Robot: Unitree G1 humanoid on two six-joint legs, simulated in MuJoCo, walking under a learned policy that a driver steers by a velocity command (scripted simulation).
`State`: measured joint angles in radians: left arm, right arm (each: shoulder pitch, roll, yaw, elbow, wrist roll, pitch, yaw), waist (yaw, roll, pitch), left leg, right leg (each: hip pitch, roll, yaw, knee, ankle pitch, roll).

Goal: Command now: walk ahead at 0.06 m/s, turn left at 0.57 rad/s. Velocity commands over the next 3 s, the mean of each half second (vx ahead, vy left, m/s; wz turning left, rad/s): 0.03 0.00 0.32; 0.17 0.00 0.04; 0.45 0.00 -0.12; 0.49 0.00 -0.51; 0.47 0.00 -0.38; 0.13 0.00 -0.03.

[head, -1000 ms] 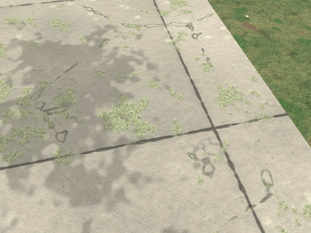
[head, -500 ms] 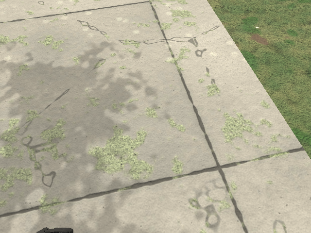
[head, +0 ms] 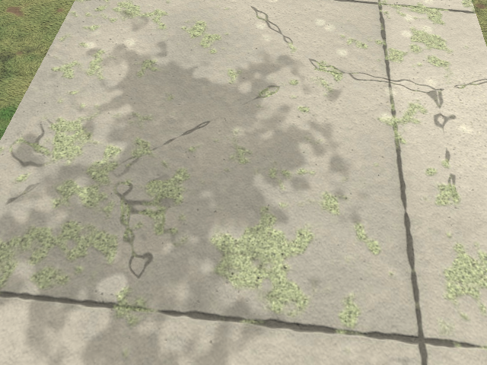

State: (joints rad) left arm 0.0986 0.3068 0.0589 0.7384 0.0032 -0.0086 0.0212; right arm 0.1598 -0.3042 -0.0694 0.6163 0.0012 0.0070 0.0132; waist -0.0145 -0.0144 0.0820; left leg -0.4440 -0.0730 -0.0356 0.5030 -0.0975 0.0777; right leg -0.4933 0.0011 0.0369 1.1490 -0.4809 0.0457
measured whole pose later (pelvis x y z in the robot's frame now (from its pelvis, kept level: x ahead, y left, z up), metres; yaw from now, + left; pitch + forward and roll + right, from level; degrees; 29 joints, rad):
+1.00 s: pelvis +0.09 -0.05 +0.01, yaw +9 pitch +0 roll +1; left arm 0.36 0.26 0.05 0.89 0.00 -0.10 -0.02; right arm 0.28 -0.27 -0.05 0.76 0.03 -0.04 -0.02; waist 0.03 0.03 -0.01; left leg -0.41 0.00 -0.04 1.01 -0.41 0.03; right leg -0.17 0.02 -0.02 0.49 -0.33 -0.05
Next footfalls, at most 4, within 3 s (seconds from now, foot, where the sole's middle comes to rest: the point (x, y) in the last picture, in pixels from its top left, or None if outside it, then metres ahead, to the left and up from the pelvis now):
0.28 right None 0.11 -0.16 -0.77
0.56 left None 0.04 0.10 -0.77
1.32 left None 0.38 0.16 -0.77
1.86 right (265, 263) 0.69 -0.07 -0.77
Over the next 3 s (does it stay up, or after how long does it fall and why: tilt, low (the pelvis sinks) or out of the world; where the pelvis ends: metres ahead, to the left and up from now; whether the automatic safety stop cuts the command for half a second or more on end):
stays up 1.01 -0.07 0.00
